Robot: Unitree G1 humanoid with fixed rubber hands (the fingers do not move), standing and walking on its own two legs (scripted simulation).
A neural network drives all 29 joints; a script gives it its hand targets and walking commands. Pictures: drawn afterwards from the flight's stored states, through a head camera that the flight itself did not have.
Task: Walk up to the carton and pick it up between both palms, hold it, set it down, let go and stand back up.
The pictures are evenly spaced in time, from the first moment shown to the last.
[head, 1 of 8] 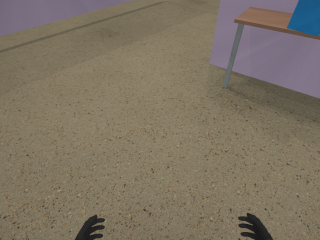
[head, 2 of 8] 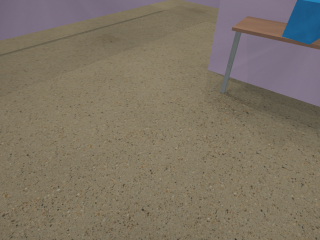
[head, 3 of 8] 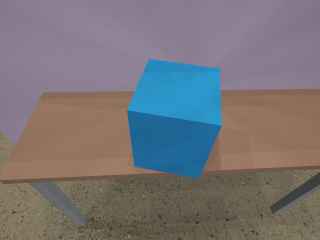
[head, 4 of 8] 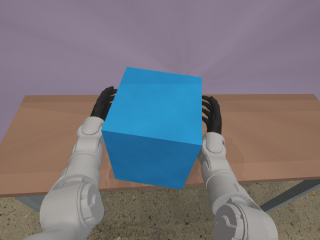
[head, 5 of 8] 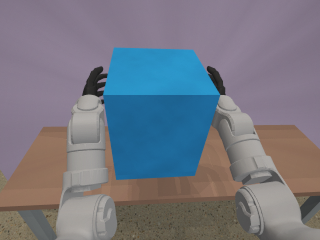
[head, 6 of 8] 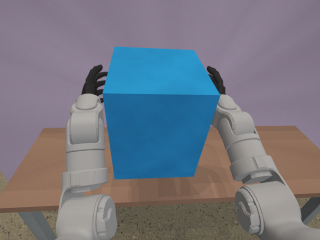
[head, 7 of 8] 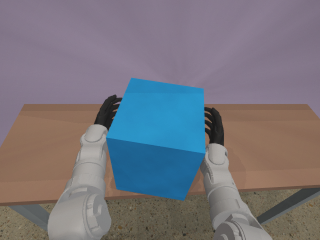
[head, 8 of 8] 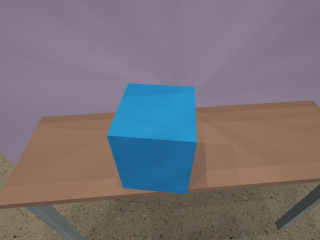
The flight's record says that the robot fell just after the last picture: no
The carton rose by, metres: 0.19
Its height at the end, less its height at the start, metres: +0.00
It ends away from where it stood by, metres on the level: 0.02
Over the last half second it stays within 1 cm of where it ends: yes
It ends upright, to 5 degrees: yes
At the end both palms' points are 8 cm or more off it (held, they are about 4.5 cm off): yes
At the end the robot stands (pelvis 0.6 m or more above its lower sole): yes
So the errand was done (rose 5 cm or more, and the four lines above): yes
